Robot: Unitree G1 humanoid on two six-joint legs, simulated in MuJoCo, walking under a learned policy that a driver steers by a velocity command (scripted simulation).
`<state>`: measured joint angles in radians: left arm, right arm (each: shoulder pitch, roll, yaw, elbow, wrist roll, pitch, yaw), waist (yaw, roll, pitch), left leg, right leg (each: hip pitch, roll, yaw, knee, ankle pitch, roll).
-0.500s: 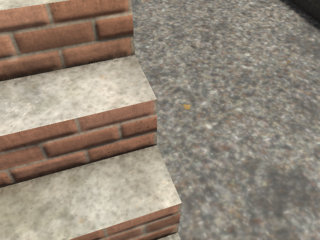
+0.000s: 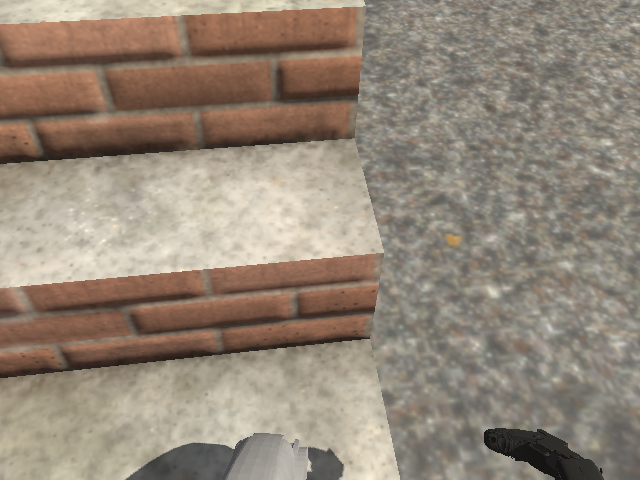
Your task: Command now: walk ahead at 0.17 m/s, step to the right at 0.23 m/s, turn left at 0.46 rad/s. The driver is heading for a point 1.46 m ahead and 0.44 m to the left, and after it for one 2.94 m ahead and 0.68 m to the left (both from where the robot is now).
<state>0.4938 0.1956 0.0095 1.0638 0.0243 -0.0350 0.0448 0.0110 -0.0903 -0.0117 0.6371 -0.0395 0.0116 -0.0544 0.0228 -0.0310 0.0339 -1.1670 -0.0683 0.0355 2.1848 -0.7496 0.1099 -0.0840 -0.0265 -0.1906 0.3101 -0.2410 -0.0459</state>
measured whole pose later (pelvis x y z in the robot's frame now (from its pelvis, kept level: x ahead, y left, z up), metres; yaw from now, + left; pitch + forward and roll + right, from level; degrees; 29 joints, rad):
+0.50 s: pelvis +0.10 -0.03 +0.14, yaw +14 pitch +2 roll -4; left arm 0.14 0.18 -0.01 0.67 0.06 0.06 0.00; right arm 0.16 -0.16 -0.06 0.82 -0.03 0.00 -0.06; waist 0.00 -0.08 0.07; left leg -0.62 -0.11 -0.20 1.04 -0.43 0.03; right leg -0.78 0.02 0.07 1.40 0.05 0.07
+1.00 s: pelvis +0.07 -0.17 -0.01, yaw +33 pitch -2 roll +2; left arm 0.29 0.19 -0.01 0.62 0.03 0.01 0.10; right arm 0.10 -0.19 -0.04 0.59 0.02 0.10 -0.06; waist 0.02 0.09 0.04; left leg -0.91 -0.13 -0.05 2.42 -0.47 -0.13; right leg -0.33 -0.10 -0.15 0.51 -0.15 -0.04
